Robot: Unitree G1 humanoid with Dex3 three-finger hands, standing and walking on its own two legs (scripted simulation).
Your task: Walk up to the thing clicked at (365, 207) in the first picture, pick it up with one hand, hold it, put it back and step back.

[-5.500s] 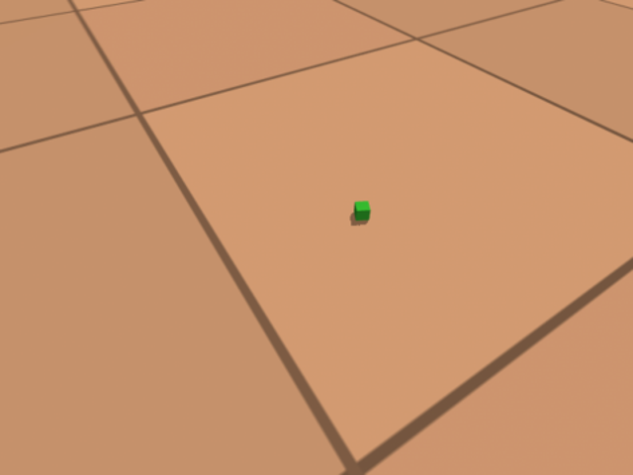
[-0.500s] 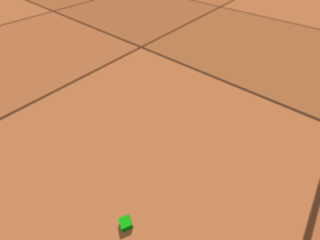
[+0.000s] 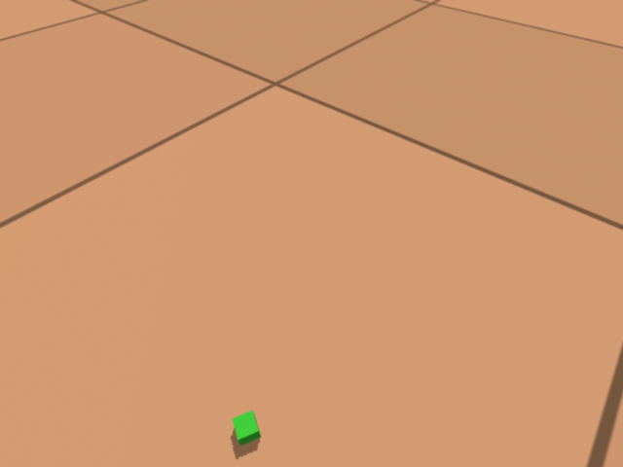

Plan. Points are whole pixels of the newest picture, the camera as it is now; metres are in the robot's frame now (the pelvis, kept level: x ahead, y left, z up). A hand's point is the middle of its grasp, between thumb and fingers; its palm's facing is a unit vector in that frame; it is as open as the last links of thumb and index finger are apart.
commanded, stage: stand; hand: left
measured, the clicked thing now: (246, 427) +0.39 +0.21 -0.75
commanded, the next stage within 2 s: none
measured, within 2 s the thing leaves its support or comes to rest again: neither
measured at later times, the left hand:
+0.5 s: hand out of the picture +0.06 +0.25 -0.16, palm faces -0.04 -0.94 -0.33, open 7.4 cm
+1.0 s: hand out of the picture +0.07 +0.25 -0.16, palm faces -0.03 -0.94 -0.34, open 7.4 cm
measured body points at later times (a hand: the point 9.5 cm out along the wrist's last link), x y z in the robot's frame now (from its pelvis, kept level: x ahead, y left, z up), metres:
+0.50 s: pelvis -0.01 +0.00 +0.00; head +0.00 +0.00 +0.45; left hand +0.06 +0.30 -0.14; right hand +0.07 -0.30 -0.13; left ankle +0.01 +0.13 -0.75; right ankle -0.02 -0.14 -0.75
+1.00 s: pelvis +0.00 +0.00 +0.00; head +0.01 +0.00 +0.45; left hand +0.07 +0.30 -0.13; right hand +0.08 -0.30 -0.13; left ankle +0.01 +0.13 -0.75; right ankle -0.02 -0.14 -0.75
